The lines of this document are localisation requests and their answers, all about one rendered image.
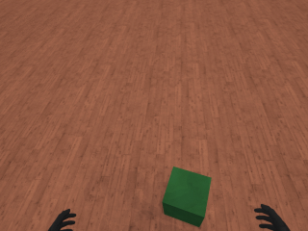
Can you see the carton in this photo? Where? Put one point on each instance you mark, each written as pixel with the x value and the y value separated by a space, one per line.
pixel 186 196

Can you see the left robot hand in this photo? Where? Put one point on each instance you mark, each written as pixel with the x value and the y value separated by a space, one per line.
pixel 59 222

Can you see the right robot hand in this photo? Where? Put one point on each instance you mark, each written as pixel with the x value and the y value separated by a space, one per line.
pixel 277 223

